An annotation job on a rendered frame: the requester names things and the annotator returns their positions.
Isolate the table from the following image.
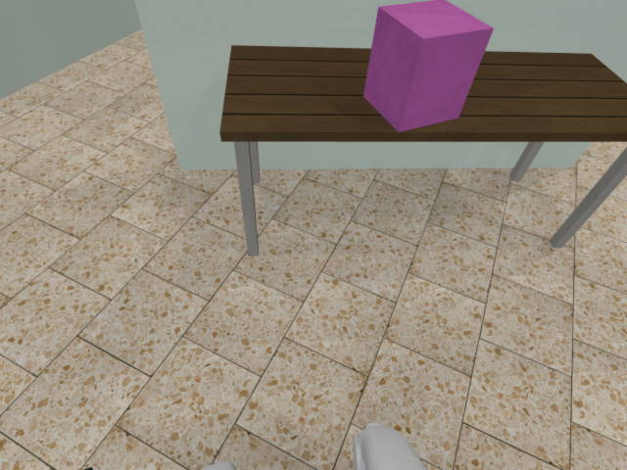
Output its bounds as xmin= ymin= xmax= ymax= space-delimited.
xmin=219 ymin=45 xmax=627 ymax=257

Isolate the carton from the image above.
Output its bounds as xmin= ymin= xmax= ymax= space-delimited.
xmin=363 ymin=0 xmax=494 ymax=132

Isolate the right robot thigh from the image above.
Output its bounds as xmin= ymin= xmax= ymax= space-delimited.
xmin=353 ymin=426 xmax=428 ymax=470

